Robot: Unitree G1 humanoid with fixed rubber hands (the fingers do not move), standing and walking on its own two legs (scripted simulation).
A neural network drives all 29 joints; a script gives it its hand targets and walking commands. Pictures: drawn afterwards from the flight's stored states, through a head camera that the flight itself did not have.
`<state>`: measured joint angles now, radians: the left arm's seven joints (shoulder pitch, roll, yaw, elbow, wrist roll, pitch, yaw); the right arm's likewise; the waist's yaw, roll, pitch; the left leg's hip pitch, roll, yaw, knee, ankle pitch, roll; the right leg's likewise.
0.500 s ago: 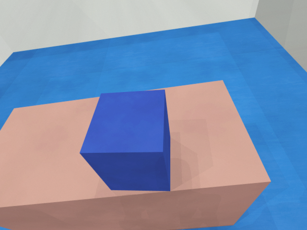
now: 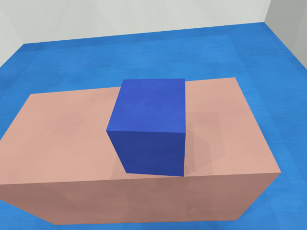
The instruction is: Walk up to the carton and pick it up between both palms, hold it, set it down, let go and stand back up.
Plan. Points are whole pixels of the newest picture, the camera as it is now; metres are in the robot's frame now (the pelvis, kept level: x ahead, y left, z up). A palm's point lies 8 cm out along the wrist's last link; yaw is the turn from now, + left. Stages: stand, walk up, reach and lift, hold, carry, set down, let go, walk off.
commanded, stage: walk up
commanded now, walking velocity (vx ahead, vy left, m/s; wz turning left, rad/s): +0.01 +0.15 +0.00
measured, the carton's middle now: (153, 128) +0.44 +0.06 -0.02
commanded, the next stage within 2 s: none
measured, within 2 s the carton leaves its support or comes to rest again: neither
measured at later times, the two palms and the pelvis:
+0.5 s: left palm out of the picture -0.04 +0.36 -0.15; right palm out of the picture -0.10 -0.07 -0.11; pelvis -0.01 +0.13 +0.01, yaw -1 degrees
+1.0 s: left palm (80, 216) +0.20 +0.29 -0.16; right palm out of the picture -0.07 -0.06 -0.14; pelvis +0.10 +0.10 -0.02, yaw -1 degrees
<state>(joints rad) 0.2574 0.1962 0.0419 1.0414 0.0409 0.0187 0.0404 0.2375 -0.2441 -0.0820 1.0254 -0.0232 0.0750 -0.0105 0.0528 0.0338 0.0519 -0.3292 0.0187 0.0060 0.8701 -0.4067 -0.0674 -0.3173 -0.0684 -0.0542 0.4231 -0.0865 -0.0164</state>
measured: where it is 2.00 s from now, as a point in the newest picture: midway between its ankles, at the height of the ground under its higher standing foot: outside the picture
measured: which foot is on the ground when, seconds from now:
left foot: up 0.00-0.10, down 0.12-1.00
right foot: down 0.00-0.16, up 0.18-0.96, down 0.98-1.00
